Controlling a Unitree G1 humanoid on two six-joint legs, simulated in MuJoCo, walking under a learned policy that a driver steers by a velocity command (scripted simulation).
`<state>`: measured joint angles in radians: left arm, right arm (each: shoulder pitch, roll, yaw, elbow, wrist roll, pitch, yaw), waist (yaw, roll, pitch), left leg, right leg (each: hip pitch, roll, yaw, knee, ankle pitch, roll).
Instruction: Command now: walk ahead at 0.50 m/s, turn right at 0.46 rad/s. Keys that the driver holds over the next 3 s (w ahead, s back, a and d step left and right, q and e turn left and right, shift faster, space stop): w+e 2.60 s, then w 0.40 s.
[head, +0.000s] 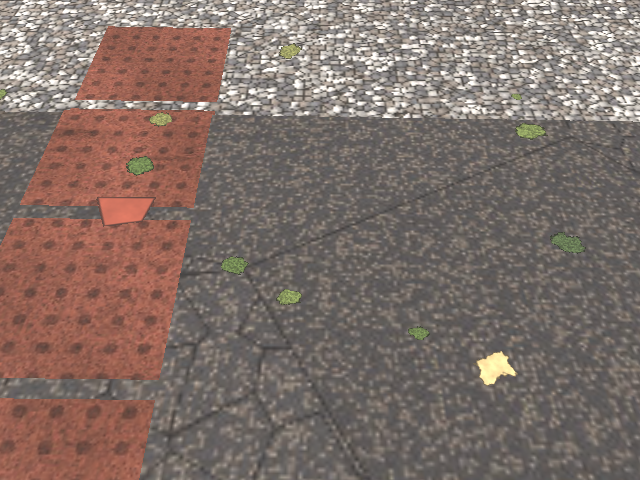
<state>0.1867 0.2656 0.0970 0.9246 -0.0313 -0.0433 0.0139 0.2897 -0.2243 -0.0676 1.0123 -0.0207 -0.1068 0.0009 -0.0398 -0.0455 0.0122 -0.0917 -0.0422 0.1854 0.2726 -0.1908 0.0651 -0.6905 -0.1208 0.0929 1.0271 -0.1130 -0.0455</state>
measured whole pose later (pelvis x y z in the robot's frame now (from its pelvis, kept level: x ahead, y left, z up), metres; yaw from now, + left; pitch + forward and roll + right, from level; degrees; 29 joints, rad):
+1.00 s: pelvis +0.56 -0.12 +0.00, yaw -35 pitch +1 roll +2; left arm 0.24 0.31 0.09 0.70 -0.03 -0.02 0.01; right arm 0.25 -0.26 -0.07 0.85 -0.01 -0.11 0.01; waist -0.03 -0.05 0.02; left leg -0.20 -0.02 0.10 0.36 -0.19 0.03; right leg -0.62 -0.07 0.06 1.13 -0.30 -0.02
